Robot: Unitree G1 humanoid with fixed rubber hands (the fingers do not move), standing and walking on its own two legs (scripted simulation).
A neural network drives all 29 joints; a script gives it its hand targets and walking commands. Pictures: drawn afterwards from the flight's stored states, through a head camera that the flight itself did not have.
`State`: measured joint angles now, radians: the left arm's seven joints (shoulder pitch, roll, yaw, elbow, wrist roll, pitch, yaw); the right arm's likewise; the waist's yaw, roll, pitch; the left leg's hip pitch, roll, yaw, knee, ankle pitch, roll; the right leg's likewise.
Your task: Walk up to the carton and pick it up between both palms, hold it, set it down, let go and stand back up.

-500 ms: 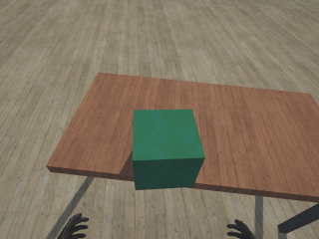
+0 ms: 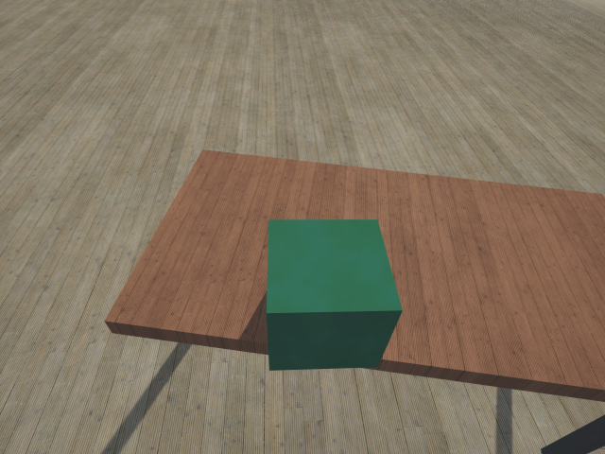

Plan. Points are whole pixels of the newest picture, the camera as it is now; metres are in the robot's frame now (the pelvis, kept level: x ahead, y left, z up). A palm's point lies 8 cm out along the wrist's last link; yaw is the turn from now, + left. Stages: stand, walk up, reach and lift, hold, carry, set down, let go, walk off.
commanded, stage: stand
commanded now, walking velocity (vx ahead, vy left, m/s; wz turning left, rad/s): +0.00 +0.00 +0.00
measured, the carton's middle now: (323, 294) +0.41 -0.05 -0.09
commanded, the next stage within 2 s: none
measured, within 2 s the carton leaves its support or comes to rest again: neither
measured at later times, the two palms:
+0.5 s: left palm out of the picture -0.06 +0.21 -0.16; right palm out of the picture -0.07 -0.18 -0.15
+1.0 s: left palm out of the picture -0.07 +0.21 -0.15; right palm out of the picture -0.06 -0.17 -0.15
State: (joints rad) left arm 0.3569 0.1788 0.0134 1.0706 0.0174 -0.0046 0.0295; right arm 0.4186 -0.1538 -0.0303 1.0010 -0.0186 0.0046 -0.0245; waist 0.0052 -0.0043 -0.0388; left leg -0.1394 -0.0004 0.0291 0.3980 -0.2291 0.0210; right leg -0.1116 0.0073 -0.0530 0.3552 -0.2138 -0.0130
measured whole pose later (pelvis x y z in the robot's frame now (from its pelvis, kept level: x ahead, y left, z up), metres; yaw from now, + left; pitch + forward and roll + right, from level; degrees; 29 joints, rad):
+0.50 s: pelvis -0.01 +0.02 +0.00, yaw +0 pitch -2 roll +0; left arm 0.35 0.10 -0.01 1.21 0.01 0.00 0.04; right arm 0.42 -0.09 0.01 1.13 -0.01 -0.01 -0.04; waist 0.00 -0.01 -0.03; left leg -0.15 -0.04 0.04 0.39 -0.21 0.05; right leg -0.14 -0.03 -0.05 0.38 -0.21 0.02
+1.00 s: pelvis -0.01 +0.03 +0.00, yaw +0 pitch -1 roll +0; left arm 0.37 0.09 -0.01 1.22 0.01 -0.01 0.05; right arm 0.40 -0.09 0.01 1.15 -0.01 -0.01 -0.04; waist -0.01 -0.01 -0.02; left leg -0.16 -0.06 0.04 0.38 -0.20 0.06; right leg -0.16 -0.05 -0.04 0.40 -0.22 0.03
